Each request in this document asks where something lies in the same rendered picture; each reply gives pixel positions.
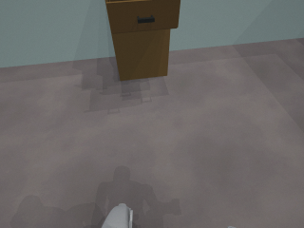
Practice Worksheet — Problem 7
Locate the robot left thigh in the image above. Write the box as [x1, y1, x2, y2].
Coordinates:
[102, 205, 133, 228]

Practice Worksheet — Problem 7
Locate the cabinet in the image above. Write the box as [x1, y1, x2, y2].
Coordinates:
[105, 0, 171, 81]

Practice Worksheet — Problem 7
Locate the drawer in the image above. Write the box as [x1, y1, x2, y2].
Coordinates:
[106, 0, 181, 34]

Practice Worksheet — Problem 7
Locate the handle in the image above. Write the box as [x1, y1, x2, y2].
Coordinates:
[137, 15, 155, 24]

